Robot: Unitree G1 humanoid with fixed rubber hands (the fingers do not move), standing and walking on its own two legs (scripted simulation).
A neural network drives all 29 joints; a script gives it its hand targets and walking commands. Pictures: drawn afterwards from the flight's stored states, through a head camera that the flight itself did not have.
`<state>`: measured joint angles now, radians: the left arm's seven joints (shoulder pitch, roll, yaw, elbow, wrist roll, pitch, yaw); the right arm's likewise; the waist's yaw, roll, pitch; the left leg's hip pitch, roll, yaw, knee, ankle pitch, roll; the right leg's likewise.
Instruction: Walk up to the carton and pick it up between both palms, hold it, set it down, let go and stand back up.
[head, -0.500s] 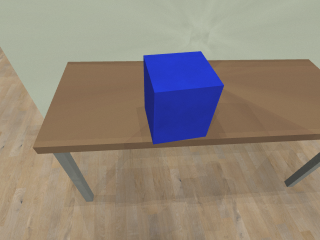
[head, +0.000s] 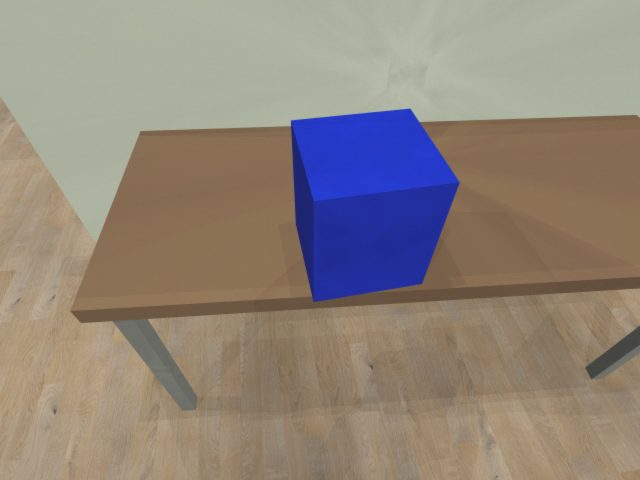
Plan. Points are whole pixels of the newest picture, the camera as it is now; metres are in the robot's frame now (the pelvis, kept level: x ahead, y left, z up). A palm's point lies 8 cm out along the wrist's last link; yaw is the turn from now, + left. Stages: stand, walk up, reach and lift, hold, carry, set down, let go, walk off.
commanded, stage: walk up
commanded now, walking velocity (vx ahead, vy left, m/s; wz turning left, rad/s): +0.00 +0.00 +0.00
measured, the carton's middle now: (360, 207) +0.56 -0.03 -0.01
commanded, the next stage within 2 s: none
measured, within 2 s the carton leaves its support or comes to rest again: neither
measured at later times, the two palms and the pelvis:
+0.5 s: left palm out of the picture +0.06 +0.18 -0.16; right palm out of the picture -0.07 -0.34 -0.09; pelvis +0.04 -0.08 +0.00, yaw +7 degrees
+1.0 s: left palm out of the picture +0.03 +0.01 -0.10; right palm (554, 353) +0.36 -0.37 -0.14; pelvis +0.20 -0.17 +0.00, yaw +11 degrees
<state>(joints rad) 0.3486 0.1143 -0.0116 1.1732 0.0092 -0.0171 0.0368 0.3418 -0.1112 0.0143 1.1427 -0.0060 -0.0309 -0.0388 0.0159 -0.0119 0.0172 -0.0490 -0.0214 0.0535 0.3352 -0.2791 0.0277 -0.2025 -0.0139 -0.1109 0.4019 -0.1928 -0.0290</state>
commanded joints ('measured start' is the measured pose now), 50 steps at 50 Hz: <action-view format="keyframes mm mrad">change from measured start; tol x32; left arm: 1 92 65 11 10 1 -1 5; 26 -246 113 68 -275 -9 25 -74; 32 296 415 155 -103 7 -35 -23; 50 291 158 58 -127 11 -54 33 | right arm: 1 104 -39 1 9 2 0 -4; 12 394 -299 -76 81 -50 46 -50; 50 -249 -109 -93 -243 -15 86 87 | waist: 1 -2 25 85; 11 -142 -197 73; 26 -80 397 45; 33 84 -489 -200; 37 -9 -34 100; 50 28 -211 36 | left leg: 1 -120 118 -83 -58 192 7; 10 -64 129 -83 -40 205 9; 13 -33 576 -700 -178 -282 178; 20 -60 270 -201 5 544 19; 27 -254 268 -187 -68 8 27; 32 -626 63 -70 718 -413 -23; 50 -638 31 5 658 110 -62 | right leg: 1 47 -112 123 -55 151 0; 10 51 -107 115 -32 190 3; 12 -434 5 22 433 -315 52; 17 -479 -46 137 651 -45 89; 29 171 15 -20 -26 -38 77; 33 338 -443 602 -255 -213 -26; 37 100 -308 162 -73 614 67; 42 102 -251 95 -86 697 47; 45 200 -316 97 22 1275 41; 50 238 -303 84 4 943 -20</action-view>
